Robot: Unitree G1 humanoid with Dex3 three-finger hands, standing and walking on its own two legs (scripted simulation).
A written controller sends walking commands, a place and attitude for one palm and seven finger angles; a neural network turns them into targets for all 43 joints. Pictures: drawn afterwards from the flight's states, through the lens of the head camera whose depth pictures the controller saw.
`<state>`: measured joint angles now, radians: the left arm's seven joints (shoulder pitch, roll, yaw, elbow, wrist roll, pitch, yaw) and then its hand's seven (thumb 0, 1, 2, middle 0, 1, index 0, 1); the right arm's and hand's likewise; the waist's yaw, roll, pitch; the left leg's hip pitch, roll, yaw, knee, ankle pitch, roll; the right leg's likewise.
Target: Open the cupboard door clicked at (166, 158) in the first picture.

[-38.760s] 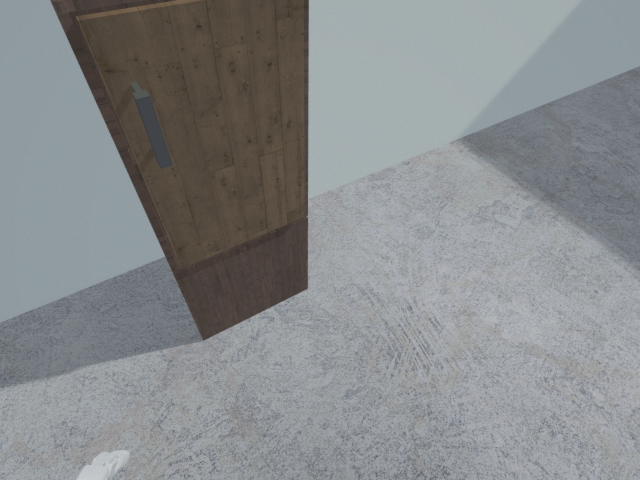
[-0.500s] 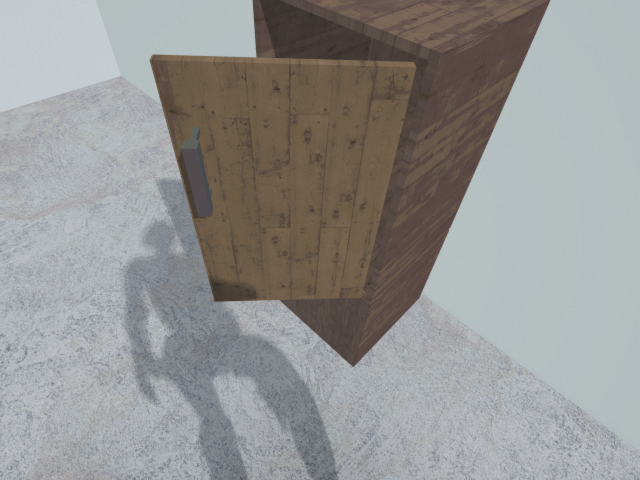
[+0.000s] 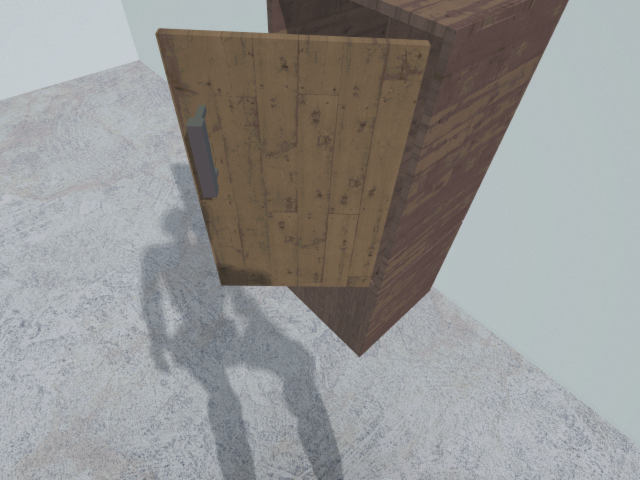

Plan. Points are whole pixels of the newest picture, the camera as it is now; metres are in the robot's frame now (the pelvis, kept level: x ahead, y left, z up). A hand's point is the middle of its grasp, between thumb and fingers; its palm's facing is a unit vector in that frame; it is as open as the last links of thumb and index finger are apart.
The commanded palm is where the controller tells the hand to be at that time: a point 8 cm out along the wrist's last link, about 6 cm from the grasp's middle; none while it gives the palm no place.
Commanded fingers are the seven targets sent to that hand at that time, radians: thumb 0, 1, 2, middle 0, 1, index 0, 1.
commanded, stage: come to a stop and stand still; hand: left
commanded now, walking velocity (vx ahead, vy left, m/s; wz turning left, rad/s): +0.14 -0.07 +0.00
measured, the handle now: (206, 152) +0.56 +0.22 +0.09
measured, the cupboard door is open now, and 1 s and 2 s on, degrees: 48 48 48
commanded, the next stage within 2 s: look again from close up in 0.38 s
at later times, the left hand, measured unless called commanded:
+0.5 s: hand out of the picture -0.01 +0.14 -0.17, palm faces +0.02 -0.99 -0.16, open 7.4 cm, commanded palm none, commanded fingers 0.00 0.90 0.90 -0.20 -0.30 -0.20 -0.30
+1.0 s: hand out of the picture +0.04 +0.16 -0.17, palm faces +0.00 -0.98 -0.19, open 7.3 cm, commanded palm none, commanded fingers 0.00 0.90 0.90 -0.20 -0.30 -0.20 -0.30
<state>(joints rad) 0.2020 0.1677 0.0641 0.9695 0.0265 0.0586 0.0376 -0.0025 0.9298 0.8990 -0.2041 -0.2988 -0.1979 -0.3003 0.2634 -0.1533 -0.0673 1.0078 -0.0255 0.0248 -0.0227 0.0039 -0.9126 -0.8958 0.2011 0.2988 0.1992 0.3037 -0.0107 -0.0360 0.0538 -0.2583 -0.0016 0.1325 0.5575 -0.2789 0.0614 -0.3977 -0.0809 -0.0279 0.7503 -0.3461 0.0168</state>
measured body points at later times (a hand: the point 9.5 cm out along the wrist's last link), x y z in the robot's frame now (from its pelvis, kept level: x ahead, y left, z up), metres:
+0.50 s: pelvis +0.01 -0.01 +0.00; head +0.03 -0.02 +0.45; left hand -0.01 +0.19 -0.16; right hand +0.01 -0.23 -0.16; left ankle +0.02 +0.08 -0.73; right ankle -0.03 -0.12 -0.73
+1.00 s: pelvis +0.03 -0.02 +0.01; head +0.04 -0.01 +0.46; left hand +0.04 +0.21 -0.15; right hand +0.05 -0.25 -0.15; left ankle +0.02 +0.08 -0.73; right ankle -0.03 -0.12 -0.73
